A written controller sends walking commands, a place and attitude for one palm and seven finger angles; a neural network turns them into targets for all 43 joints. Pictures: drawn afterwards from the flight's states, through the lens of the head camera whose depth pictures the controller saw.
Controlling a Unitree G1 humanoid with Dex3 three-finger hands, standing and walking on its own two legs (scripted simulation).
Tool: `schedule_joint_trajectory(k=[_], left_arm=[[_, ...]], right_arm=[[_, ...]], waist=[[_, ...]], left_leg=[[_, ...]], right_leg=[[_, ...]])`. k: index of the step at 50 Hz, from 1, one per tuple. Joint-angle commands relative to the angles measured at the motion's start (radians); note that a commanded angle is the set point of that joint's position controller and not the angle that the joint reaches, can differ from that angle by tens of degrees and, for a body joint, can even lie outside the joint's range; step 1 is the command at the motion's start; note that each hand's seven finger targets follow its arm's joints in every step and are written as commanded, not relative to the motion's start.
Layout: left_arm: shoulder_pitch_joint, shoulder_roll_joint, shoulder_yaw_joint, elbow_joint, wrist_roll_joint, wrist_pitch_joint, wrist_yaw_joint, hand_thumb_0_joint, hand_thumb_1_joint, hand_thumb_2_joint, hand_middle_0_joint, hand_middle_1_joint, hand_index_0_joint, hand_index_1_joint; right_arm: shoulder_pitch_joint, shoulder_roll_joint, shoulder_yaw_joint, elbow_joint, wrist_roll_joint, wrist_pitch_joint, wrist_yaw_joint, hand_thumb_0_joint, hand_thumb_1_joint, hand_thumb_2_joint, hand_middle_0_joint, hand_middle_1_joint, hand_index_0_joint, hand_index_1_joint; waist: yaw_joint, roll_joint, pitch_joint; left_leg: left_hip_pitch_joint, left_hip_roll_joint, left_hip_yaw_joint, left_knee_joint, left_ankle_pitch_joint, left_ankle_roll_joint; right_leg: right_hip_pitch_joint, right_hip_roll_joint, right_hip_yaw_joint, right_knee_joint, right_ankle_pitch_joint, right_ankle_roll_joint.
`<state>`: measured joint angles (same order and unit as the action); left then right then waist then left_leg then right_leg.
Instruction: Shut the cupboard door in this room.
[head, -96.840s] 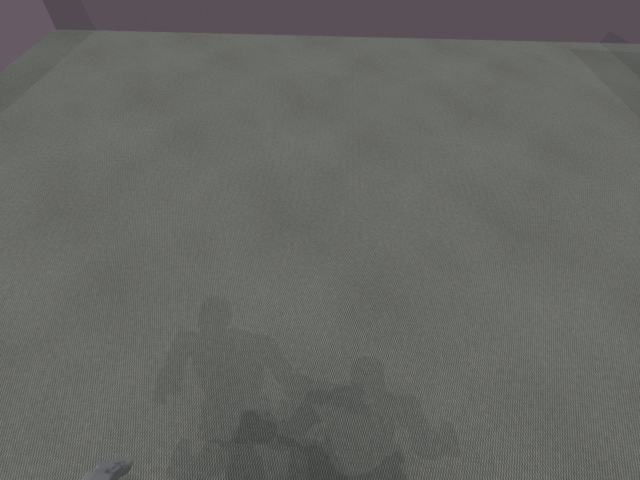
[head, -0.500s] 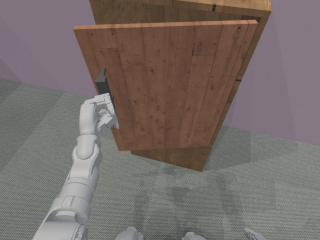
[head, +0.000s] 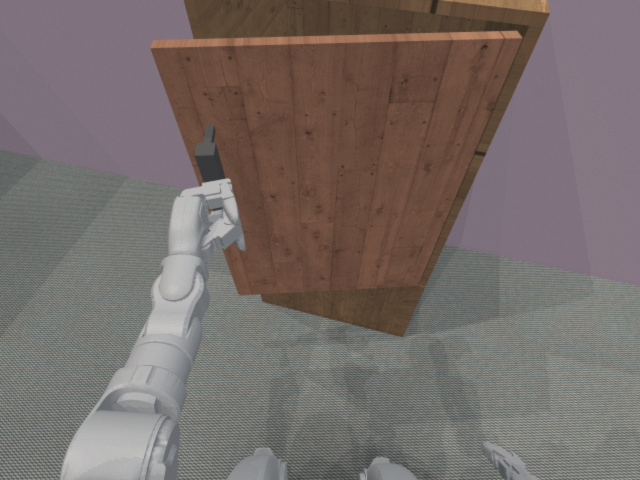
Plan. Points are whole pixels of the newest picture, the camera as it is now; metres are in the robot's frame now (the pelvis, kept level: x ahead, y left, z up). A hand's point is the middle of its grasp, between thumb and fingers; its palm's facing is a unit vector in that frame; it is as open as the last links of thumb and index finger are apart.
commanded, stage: push the door shut along its arc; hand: left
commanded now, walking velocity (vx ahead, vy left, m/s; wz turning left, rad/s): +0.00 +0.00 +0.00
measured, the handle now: (217, 173) +0.51 +0.15 +0.07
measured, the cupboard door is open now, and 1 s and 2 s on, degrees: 19 4 0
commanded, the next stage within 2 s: pull the fist back off the door in 1.70 s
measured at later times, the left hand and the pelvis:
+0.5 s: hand (246, 182) +0.49 +0.11 +0.08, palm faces -0.11 -0.99 -0.03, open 3.1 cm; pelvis +0.00 +0.00 -0.01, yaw -1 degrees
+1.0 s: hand (262, 157) +0.53 +0.09 +0.09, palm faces -0.26 -0.96 -0.03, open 3.1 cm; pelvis +0.00 +0.01 -0.03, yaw -1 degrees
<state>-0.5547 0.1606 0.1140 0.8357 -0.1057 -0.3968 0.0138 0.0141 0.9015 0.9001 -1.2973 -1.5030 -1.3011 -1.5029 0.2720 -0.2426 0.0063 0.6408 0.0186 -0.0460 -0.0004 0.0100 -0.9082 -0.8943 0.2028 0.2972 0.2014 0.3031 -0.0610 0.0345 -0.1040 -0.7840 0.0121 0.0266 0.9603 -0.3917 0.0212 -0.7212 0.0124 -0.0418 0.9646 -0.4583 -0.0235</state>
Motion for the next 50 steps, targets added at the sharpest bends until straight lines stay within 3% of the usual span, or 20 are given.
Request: schedule_joint_trajectory(k=[1, 3, 5, 7, 8, 11, 17, 18, 21, 23, 25, 28, 31, 34, 35, 42, 43, 45, 48, 50], left_arm=[[-0.588, 0.169, 0.042, -0.177, -0.011, -0.103, -0.013, 0.000, 0.900, 0.900, -1.300, -1.500, -1.300, -1.500], [-0.604, 0.216, 0.072, -0.126, -0.007, -0.109, -0.030, 0.000, 0.900, 0.900, -1.300, -1.500, -1.300, -1.500], [-0.607, 0.180, 0.046, -0.049, -0.007, -0.100, -0.054, 0.000, 0.900, 0.900, -1.300, -1.500, -1.300, -1.500], [-0.616, 0.207, 0.066, 0.002, -0.009, -0.084, -0.076, 0.000, 0.900, 0.900, -1.300, -1.500, -1.300, -1.500], [-0.642, 0.223, 0.073, -0.003, -0.009, -0.086, -0.088, 0.000, 0.900, 0.900, -1.300, -1.500, -1.300, -1.500], [-0.687, 0.179, 0.043, 0.009, -0.028, -0.081, -0.119, 0.000, 0.900, 0.900, -1.300, -1.500, -1.300, -1.500], [-0.759, 0.269, 0.111, 0.059, -0.029, -0.086, -0.141, 0.000, 0.900, 0.900, -1.300, -1.500, -1.300, -1.500], [-0.774, 0.301, 0.128, 0.058, -0.020, -0.091, -0.143, 0.000, 0.900, 0.900, -1.300, -1.500, -1.300, -1.500], [-0.798, 0.295, 0.110, 0.077, -0.007, -0.092, -0.159, 0.000, 0.900, 0.900, -1.300, -1.500, -1.300, -1.500], [-0.821, 0.339, 0.134, 0.091, -0.002, -0.090, -0.172, 0.000, 0.900, 0.900, -1.300, -1.500, -1.300, -1.500], [-0.851, 0.313, 0.109, 0.109, -0.007, -0.081, -0.187, 0.000, 0.900, 0.900, -1.300, -1.500, -1.300, -1.500], [-0.891, 0.363, 0.139, 0.116, -0.015, -0.072, -0.209, 0.000, 0.900, 0.900, -1.300, -1.500, -1.300, -1.500], [-0.920, 0.332, 0.109, 0.127, -0.023, -0.064, -0.232, 0.000, 0.900, 0.900, -1.300, -1.500, -1.300, -1.500], [-0.952, 0.376, 0.137, 0.175, -0.019, -0.052, -0.245, 0.000, 0.900, 0.900, -1.300, -1.500, -1.300, -1.500], [-0.971, 0.389, 0.145, 0.182, -0.021, -0.046, -0.247, 0.000, 0.900, 0.900, -1.300, -1.500, -1.300, -1.500], [-1.043, 0.449, 0.164, 0.191, -0.002, -0.038, -0.279, 0.000, 0.900, 0.900, -1.300, -1.500, -1.300, -1.500], [-1.075, 0.427, 0.139, 0.166, -0.002, -0.045, -0.286, 0.000, 0.900, 0.900, -1.300, -1.500, -1.300, -1.500], [-1.094, 0.378, 0.099, 0.179, -0.001, -0.035, -0.296, 0.000, 0.900, 0.900, -1.300, -1.500, -1.300, -1.500], [-1.093, 0.433, 0.150, 0.221, -0.009, -0.005, -0.302, 0.000, 0.900, 0.900, -1.300, -1.500, -1.300, -1.500], [-1.114, 0.407, 0.128, 0.251, -0.005, 0.019, -0.304, 0.000, 0.900, 0.900, -1.300, -1.500, -1.300, -1.500]], right_arm=[[0.060, -0.143, -0.054, -0.072, -0.004, -0.040, -0.019, 0.000, -0.900, -0.900, 0.200, 0.300, 0.200, 0.300], [0.080, -0.154, -0.055, -0.060, -0.007, -0.038, -0.019, 0.000, -0.900, -0.900, 0.200, 0.300, 0.200, 0.300], [0.095, -0.151, -0.055, -0.055, -0.005, -0.037, -0.013, 0.000, -0.900, -0.900, 0.200, 0.300, 0.200, 0.300], [0.116, -0.160, -0.057, -0.053, -0.006, -0.031, -0.010, 0.000, -0.900, -0.900, 0.200, 0.300, 0.200, 0.300], [0.127, -0.167, -0.059, -0.051, -0.008, -0.029, -0.011, 0.000, -0.900, -0.900, 0.200, 0.300, 0.200, 0.300], [0.141, -0.163, -0.064, -0.051, -0.004, -0.025, -0.007, 0.000, -0.900, -0.900, 0.200, 0.300, 0.200, 0.300], [0.182, -0.176, -0.067, -0.034, -0.008, -0.020, -0.005, 0.000, -0.900, -0.900, 0.200, 0.300, 0.200, 0.300], [0.194, -0.180, -0.067, -0.032, -0.012, -0.019, -0.005, 0.000, -0.900, -0.900, 0.200, 0.300, 0.200, 0.300], [0.203, -0.175, -0.065, -0.029, -0.011, -0.014, 0.001, 0.000, -0.900, -0.900, 0.200, 0.300, 0.200, 0.300], [0.219, -0.184, -0.067, -0.025, -0.013, -0.010, 0.000, 0.000, -0.900, -0.900, 0.200, 0.300, 0.200, 0.300], [0.221, -0.180, -0.065, -0.024, -0.009, -0.010, 0.004, 0.000, -0.900, -0.900, 0.200, 0.300, 0.200, 0.300], [0.237, -0.193, -0.066, -0.024, -0.010, -0.009, 0.000, 0.000, -0.900, -0.900, 0.200, 0.300, 0.200, 0.300], [0.240, -0.189, -0.062, -0.023, -0.009, -0.011, 0.004, 0.000, -0.900, -0.900, 0.200, 0.300, 0.200, 0.300], [0.253, -0.199, -0.061, -0.012, -0.009, -0.011, 0.002, 0.000, -0.900, -0.900, 0.200, 0.300, 0.200, 0.300], [0.258, -0.199, -0.059, -0.010, -0.010, -0.011, 0.002, 0.000, -0.900, -0.900, 0.200, 0.300, 0.200, 0.300], [0.276, -0.205, -0.056, -0.014, -0.012, -0.016, 0.005, 0.000, -0.900, -0.900, 0.200, 0.300, 0.200, 0.300], [0.281, -0.204, -0.056, -0.015, -0.015, -0.019, 0.005, 0.000, -0.900, -0.900, 0.200, 0.300, 0.200, 0.300], [0.286, -0.202, -0.057, -0.004, -0.015, -0.019, 0.010, 0.000, -0.900, -0.900, 0.200, 0.300, 0.200, 0.300], [0.308, -0.215, -0.057, -0.003, -0.016, -0.014, 0.009, 0.000, -0.900, -0.900, 0.200, 0.300, 0.200, 0.300], [0.304, -0.210, -0.053, -0.007, -0.013, -0.011, 0.010, 0.000, -0.900, -0.900, 0.200, 0.300, 0.200, 0.300]], waist=[[-0.049, -0.033, -0.339], [-0.048, -0.014, -0.370], [-0.055, -0.005, -0.371], [-0.060, -0.040, -0.371], [-0.058, -0.007, -0.399], [-0.074, -0.022, -0.416], [-0.087, -0.050, -0.422], [-0.081, -0.012, -0.431], [-0.097, 0.006, -0.443], [-0.099, 0.023, -0.448], [-0.115, 0.034, -0.447], [-0.122, 0.044, -0.465], [-0.137, 0.043, -0.473], [-0.151, 0.040, -0.453], [-0.161, 0.010, -0.446], [-0.169, 0.066, -0.511], [-0.172, 0.118, -0.543], [-0.183, 0.136, -0.541], [-0.189, 0.084, -0.533], [-0.202, 0.062, -0.502]], left_leg=[[0.260, -0.005, -0.059, -0.100, 0.104, 0.005], [0.265, -0.004, -0.065, -0.089, 0.127, 0.003], [0.268, -0.003, -0.070, -0.085, 0.147, 0.000], [0.242, -0.002, -0.070, -0.078, 0.153, 0.003], [0.264, -0.001, -0.074, -0.076, 0.181, 0.002], [0.280, 0.001, -0.074, -0.063, 0.212, 0.002], [0.221, 0.000, -0.073, -0.043, 0.208, 0.010], [0.227, -0.001, -0.077, -0.040, 0.225, 0.010], [0.228, 0.001, -0.075, -0.028, 0.235, 0.011], [0.230, 0.004, -0.081, -0.023, 0.239, 0.010], [0.232, 0.005, -0.081, -0.018, 0.225, 0.009], [0.224, 0.006, -0.088, -0.009, 0.226, 0.012], [0.228, 0.008, -0.092, -0.002, 0.234, 0.012], [0.197, 0.010, -0.095, 0.013, 0.220, 0.014], [0.170, 0.010, -0.094, 0.017, 0.211, 0.020], [0.163, 0.012, -0.100, 0.049, 0.222, 0.020], [0.206, 0.012, -0.107, 0.053, 0.255, 0.018], [0.252, 0.019, -0.119, 0.059, 0.282, 0.011], [0.217, 0.018, -0.120, 0.063, 0.280, 0.018], [0.174, 0.016, -0.115, 0.064, 0.253, 0.021]], right_leg=[[0.029, 0.010, 0.036, -0.147, 0.213, 0.010], [0.023, 0.012, 0.035, -0.130, 0.230, 0.006], [-0.006, 0.012, 0.026, -0.122, 0.240, 0.004], [-0.002, 0.014, 0.028, -0.119, 0.251, 0.006], [-0.006, 0.015, 0.027, -0.110, 0.267, 0.002], [-0.019, 0.018, 0.024, -0.109, 0.291, 0.004], [-0.015, 0.020, 0.034, -0.098, 0.297, 0.007], [-0.020, 0.021, 0.037, -0.089, 0.305, 0.003], [-0.036, 0.021, 0.038, -0.084, 0.312, 0.006], [-0.048, 0.024, 0.038, -0.078, 0.306, 0.003], [-0.071, 0.025, 0.036, -0.083, 0.289, 0.004], [-0.073, 0.028, 0.040, -0.076, 0.287, 0.001], [-0.086, 0.030, 0.037, -0.076, 0.291, 0.004], [-0.115, 0.030, 0.039, -0.072, 0.273, 0.004], [-0.103, 0.031, 0.044, -0.075, 0.276, 0.007], [-0.122, 0.032, 0.049, -0.050, 0.270, 0.003], [-0.149, 0.033, 0.043, -0.037, 0.283, -0.002], [-0.200, 0.035, 0.032, -0.037, 0.279, -0.002], [-0.180, 0.043, 0.028, -0.037, 0.280, -0.003], [-0.182, 0.042, 0.031, -0.042, 0.269, 0.002]])
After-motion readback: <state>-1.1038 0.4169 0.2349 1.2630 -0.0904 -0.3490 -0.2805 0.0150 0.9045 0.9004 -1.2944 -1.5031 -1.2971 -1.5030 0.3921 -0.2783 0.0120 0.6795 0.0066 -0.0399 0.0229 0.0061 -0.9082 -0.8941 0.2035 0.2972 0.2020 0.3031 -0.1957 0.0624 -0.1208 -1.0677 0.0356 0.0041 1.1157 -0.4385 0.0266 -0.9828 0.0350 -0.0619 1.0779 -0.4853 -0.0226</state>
